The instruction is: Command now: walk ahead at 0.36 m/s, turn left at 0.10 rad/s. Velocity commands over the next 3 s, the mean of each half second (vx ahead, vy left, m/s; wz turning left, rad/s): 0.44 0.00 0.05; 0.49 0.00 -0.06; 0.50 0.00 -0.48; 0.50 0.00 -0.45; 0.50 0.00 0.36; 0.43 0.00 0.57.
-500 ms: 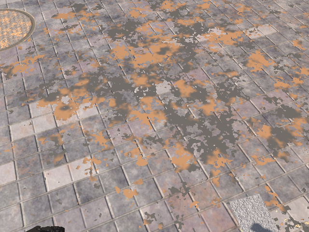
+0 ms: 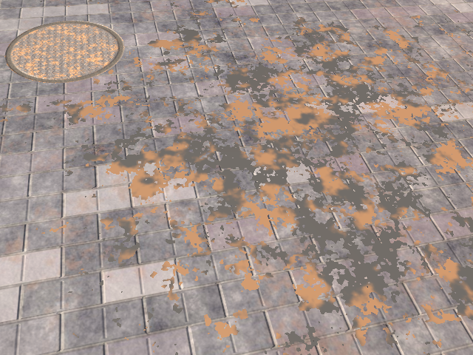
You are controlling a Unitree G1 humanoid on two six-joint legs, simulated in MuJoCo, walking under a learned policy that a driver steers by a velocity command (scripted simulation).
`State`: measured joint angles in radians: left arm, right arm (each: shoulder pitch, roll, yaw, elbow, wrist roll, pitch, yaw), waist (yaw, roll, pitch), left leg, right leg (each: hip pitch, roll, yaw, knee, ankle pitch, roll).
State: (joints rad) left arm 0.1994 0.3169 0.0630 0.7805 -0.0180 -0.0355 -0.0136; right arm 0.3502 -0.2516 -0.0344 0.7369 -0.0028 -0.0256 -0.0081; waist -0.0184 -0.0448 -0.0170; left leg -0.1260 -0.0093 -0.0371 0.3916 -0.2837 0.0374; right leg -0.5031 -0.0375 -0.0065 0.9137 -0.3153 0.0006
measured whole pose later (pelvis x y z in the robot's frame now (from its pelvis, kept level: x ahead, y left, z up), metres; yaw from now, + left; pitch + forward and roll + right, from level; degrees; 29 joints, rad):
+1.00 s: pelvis +0.51 -0.01 -0.01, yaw -4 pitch +1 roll +1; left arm 0.29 0.31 0.05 0.84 -0.03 -0.06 0.00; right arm 0.21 -0.26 -0.05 0.77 -0.01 -0.10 0.02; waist 0.00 -0.05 0.05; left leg -0.28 -0.03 0.10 0.42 -0.16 0.06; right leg -0.46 -0.06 0.06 1.15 -0.33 -0.03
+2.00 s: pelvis +1.07 -0.17 -0.01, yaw -33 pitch +1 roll +1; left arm 0.30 0.29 0.05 0.73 -0.01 -0.05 0.01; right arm 0.21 -0.28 -0.06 0.77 0.00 -0.10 0.03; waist 0.00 -0.03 0.02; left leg -0.33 -0.06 -0.03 0.47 -0.16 0.04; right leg -0.40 0.03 0.08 1.15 -0.40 -0.03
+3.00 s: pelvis +1.52 -0.32 -0.01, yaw +0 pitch +2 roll -1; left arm 0.14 0.33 0.05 0.71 0.01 -0.07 0.02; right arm 0.22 -0.30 -0.07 0.65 0.00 -0.03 0.02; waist -0.01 -0.02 0.09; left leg -0.34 -0.10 -0.04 0.45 -0.14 0.10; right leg -0.58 -0.08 0.06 1.13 -0.38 0.06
